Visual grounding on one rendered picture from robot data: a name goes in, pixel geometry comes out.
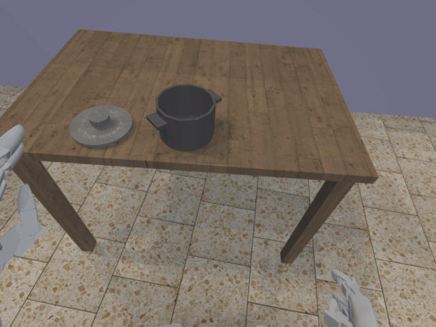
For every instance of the pot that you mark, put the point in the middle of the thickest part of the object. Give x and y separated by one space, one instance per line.
185 116

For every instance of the robot left hand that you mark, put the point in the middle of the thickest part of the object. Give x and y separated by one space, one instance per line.
20 237

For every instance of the knob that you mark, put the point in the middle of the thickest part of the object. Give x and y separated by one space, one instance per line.
99 118

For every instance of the table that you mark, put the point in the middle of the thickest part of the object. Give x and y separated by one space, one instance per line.
281 115

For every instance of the robot right hand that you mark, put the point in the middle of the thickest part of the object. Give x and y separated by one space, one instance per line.
357 310

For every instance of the lid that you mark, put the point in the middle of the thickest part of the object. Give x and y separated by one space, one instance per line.
85 134

